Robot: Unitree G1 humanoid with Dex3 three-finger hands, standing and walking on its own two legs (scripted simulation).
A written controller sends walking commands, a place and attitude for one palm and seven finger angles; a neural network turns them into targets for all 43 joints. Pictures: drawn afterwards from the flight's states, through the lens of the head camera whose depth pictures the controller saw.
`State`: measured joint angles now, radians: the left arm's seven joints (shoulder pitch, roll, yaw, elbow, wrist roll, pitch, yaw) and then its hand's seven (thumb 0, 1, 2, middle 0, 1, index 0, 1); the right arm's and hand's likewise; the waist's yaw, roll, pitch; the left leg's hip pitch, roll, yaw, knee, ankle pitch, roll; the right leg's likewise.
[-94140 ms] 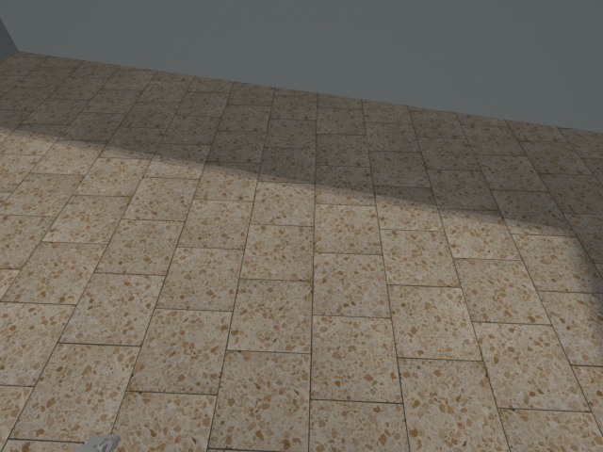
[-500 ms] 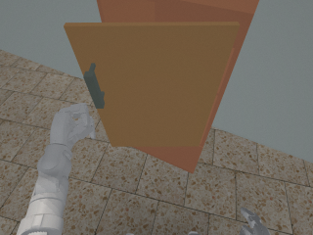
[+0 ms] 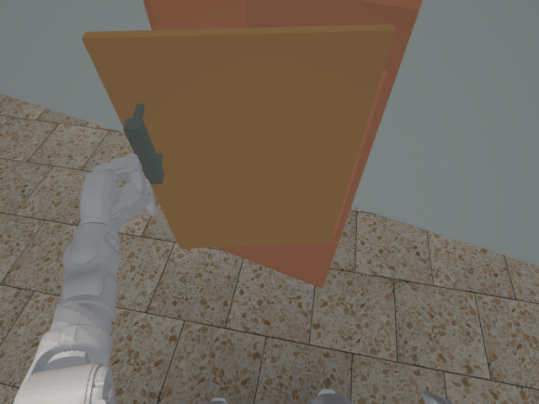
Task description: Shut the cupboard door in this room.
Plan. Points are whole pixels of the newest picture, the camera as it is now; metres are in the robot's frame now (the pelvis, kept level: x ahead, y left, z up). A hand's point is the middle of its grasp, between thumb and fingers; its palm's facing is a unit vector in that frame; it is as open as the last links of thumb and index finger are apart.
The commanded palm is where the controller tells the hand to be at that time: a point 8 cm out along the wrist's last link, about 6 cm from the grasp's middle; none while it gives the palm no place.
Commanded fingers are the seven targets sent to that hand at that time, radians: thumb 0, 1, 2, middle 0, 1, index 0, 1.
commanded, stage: bring the fist close to the handle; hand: left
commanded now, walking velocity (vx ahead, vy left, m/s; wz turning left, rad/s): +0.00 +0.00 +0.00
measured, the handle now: (148, 145) +0.51 +0.21 +0.08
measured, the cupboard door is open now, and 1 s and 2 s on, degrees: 26 17 8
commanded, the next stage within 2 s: push the door shut along its arc in 0.12 s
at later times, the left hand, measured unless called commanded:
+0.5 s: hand (152, 175) +0.43 +0.19 +0.09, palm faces +0.00 -1.00 -0.02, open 3.1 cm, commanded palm +0.42 +0.23 +0.08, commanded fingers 0.00 0.90 0.90 -1.30 -1.50 -1.30 -1.50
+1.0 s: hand (170, 149) +0.49 +0.17 +0.09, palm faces -0.13 -0.99 -0.02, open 3.1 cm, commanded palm +0.49 +0.22 +0.08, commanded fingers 0.00 0.90 0.90 -1.30 -1.50 -1.30 -1.50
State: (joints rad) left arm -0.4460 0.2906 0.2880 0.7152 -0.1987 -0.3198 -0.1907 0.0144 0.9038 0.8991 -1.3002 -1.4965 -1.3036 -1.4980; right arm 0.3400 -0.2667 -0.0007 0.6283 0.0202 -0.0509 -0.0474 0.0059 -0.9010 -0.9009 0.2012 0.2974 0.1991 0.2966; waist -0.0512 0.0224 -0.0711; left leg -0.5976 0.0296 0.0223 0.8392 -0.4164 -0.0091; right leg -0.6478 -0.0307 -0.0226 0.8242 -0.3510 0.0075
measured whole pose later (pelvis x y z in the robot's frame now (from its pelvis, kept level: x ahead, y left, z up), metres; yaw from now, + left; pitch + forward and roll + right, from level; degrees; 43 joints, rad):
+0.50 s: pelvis -0.01 +0.00 -0.01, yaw +1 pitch +12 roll +0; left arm -0.70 0.37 0.28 0.97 -0.17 -0.35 -0.25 0.02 0.90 0.90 -1.30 -1.50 -1.31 -1.50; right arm 0.29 -0.27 0.02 0.64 0.02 -0.06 -0.06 0.00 -0.90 -0.90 0.20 0.30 0.20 0.30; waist -0.07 0.01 -0.06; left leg -0.68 0.03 0.00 0.89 -0.42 -0.01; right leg -0.71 -0.04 -0.04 0.86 -0.35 0.00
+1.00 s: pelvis -0.01 +0.01 -0.02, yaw +0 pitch +17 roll -1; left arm -0.94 0.51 0.33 1.18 -0.13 -0.32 -0.36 0.01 0.91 0.91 -1.30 -1.50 -1.31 -1.50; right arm 0.39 -0.28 0.02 0.66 0.01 -0.04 -0.04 0.00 -0.90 -0.90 0.20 0.30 0.20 0.30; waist -0.17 0.02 -0.07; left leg -0.83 0.04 0.00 0.97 -0.44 0.00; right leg -0.86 -0.02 -0.04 0.91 -0.36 0.01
